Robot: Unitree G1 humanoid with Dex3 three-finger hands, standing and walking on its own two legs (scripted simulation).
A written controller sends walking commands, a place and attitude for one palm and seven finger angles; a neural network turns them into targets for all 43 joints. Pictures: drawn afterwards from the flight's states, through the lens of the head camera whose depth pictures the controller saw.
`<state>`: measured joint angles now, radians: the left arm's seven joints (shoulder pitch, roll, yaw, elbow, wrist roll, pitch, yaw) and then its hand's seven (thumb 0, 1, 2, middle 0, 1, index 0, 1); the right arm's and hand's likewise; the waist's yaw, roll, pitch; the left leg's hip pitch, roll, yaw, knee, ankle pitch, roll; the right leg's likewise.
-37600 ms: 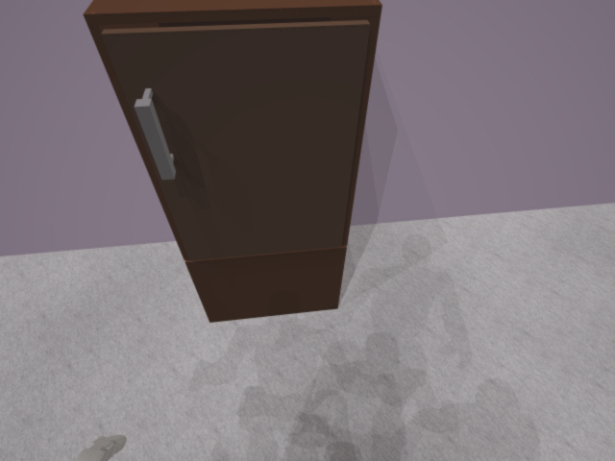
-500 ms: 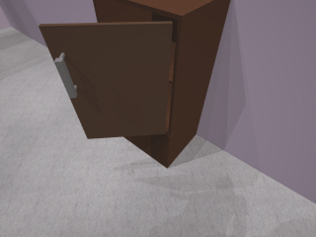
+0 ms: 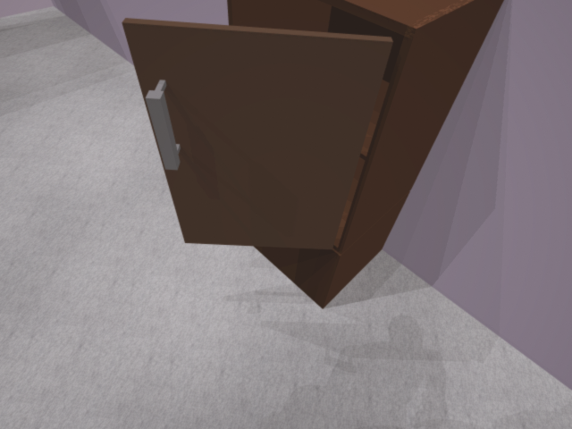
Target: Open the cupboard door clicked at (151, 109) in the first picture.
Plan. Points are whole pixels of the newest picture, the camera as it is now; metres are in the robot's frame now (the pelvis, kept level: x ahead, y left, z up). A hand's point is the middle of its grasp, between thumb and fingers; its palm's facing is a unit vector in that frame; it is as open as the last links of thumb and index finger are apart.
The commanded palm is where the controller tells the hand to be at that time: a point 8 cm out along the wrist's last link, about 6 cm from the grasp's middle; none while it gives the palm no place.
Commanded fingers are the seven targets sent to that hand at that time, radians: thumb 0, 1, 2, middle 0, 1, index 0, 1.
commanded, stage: shuffle to correct the standing spot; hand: left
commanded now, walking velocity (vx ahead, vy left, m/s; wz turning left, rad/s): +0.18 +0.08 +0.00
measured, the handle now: (167, 126) +0.59 +0.27 +0.07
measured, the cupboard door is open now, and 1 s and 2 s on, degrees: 44 44 44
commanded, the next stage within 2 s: come to a stop and stand still in 0.14 s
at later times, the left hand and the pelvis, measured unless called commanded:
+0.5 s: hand (187, 403) +0.18 +0.16 -0.16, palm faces +0.07 -0.97 -0.22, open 7.3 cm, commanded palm none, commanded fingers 0.00 0.90 0.90 -0.20 -0.30 -0.20 -0.30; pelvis +0.09 -0.01 +0.00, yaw +3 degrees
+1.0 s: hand out of the picture +0.02 +0.22 -0.17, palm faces +0.11 -0.97 -0.20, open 7.4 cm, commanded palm none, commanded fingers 0.00 0.90 0.90 -0.20 -0.30 -0.20 -0.30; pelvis +0.03 +0.04 +0.01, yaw +3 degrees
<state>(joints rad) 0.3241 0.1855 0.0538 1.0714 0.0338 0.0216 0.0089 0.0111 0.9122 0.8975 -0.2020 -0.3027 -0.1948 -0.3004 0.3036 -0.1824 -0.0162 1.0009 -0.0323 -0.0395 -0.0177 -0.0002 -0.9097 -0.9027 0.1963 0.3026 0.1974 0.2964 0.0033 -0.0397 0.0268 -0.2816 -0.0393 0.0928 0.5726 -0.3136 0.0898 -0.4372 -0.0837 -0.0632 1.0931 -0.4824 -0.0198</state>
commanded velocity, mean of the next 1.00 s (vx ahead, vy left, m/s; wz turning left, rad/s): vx -0.03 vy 0.04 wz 0.00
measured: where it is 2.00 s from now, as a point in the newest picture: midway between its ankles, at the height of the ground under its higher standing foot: outside the picture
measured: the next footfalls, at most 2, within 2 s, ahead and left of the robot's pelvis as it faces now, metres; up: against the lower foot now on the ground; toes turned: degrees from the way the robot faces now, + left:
right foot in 0.36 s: +0.17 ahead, -0.09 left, +0.00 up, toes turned -4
left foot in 0.74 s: +0.11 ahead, +0.14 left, +0.00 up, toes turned +4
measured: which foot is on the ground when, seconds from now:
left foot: down 0.00-0.36, up 0.38-0.72, down 0.74-1.00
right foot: up 0.00-0.34, down 0.36-0.76, up 0.78-1.00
